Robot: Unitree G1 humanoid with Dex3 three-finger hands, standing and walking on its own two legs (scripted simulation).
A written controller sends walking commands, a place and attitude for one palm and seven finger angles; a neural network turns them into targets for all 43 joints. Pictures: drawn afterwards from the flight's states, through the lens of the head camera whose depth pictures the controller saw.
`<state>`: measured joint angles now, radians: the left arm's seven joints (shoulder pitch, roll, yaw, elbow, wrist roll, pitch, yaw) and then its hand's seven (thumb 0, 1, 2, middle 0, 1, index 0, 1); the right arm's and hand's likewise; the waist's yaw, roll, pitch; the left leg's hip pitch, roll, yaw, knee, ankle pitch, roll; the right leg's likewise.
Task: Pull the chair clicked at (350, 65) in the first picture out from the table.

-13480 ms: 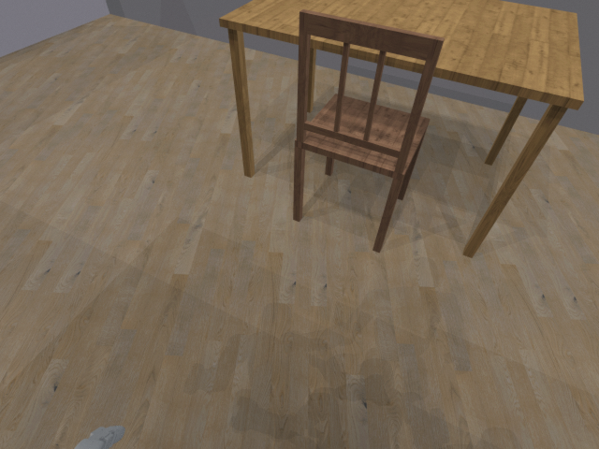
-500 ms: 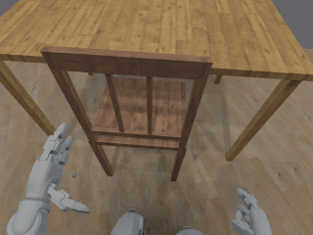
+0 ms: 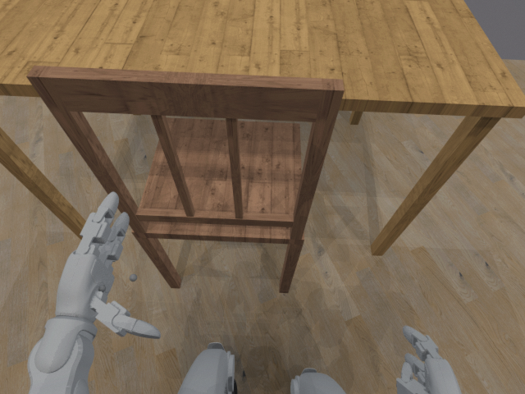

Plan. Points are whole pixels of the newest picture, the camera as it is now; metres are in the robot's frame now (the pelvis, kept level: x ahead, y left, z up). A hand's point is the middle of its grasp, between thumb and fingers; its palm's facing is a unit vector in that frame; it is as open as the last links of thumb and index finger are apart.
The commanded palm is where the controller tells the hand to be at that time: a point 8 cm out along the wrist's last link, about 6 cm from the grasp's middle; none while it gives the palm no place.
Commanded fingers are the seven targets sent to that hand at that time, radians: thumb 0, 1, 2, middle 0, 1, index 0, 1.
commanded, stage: aim the fingers beside a spindle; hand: left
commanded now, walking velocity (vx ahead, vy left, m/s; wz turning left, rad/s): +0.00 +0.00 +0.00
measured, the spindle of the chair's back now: (177, 172) +0.49 +0.17 -0.01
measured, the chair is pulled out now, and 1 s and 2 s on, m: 0.00 0.00 0.00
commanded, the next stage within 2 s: none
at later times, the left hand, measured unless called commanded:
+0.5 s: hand (155, 257) +0.32 +0.18 +0.01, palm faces -0.05 -1.00 -0.02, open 16.9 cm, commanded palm +0.30 +0.23 +0.01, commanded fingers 0.00 -0.50 0.30 -0.06 -0.08 -0.06 -0.08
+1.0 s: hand (176, 249) +0.33 +0.14 +0.01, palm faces -0.06 -1.00 -0.03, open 16.9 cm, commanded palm +0.31 +0.21 +0.00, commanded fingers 0.00 -0.50 0.30 -0.06 -0.08 -0.06 -0.08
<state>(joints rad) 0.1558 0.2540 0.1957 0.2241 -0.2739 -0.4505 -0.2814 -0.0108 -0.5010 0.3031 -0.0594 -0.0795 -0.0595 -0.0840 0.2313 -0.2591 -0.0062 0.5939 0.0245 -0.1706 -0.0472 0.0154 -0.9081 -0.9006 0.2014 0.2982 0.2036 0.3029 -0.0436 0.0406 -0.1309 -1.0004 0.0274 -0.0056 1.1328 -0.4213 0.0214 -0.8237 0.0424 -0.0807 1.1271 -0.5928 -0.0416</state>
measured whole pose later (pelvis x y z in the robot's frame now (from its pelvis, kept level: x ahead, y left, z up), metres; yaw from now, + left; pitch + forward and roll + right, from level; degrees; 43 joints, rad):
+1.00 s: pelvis -0.01 +0.02 -0.02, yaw -1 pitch +20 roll -3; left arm -0.08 0.18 0.06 0.33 -0.14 -0.47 -0.08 -0.01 -0.50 0.30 -0.06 -0.08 -0.06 -0.08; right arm 0.22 -0.24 0.00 0.58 0.00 -0.03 0.00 0.01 -0.91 -0.90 0.20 0.30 0.20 0.30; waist -0.05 0.04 -0.15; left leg -1.14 0.03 0.01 1.24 -0.45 0.05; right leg -0.97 0.03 -0.07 1.24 -0.62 -0.02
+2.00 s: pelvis +0.00 +0.00 -0.02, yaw -1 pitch +20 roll -2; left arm -0.04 0.20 0.11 0.34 -0.17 -0.49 -0.12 -0.01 -0.50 0.30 -0.06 -0.08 -0.06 -0.08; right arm 0.21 -0.25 -0.01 0.57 0.00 -0.03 0.00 0.01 -0.91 -0.90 0.20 0.30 0.20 0.30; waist -0.06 0.04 -0.15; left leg -1.13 0.04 0.00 1.23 -0.45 0.03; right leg -0.96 0.05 -0.07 1.24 -0.63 -0.04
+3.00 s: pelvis +0.00 +0.01 -0.02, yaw -1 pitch +20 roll -4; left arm -0.04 0.19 0.05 0.32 -0.17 -0.45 -0.11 -0.01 -0.50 0.30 -0.06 -0.08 -0.06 -0.08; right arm 0.22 -0.24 0.00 0.57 0.01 -0.02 0.00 0.01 -0.91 -0.90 0.20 0.30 0.20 0.30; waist -0.05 0.04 -0.14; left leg -1.14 0.03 0.00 1.23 -0.45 0.04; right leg -0.96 0.04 -0.07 1.22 -0.62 -0.03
